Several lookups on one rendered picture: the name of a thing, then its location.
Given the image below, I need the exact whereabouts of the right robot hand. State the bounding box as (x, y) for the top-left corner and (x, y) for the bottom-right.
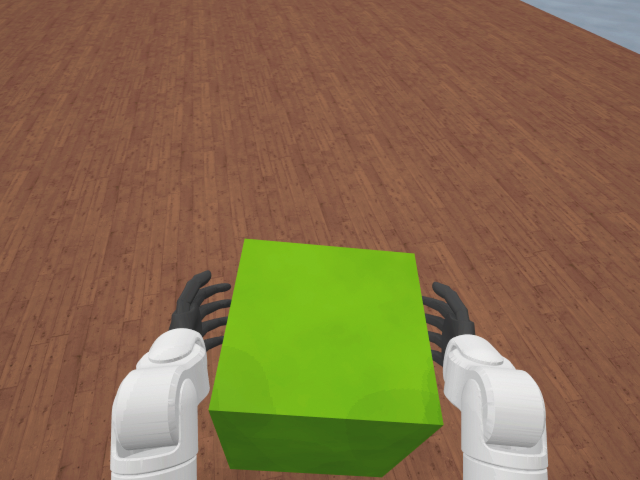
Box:
(422, 282), (475, 367)

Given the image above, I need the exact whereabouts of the robot right forearm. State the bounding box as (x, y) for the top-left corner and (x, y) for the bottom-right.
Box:
(443, 334), (548, 480)

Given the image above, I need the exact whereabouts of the robot left forearm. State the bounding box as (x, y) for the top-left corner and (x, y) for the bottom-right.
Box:
(110, 328), (210, 480)

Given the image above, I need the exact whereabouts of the carton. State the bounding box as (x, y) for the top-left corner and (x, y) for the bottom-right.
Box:
(209, 239), (444, 477)

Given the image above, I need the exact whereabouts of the left robot hand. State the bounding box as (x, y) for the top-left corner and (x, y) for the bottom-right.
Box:
(168, 270), (232, 352)

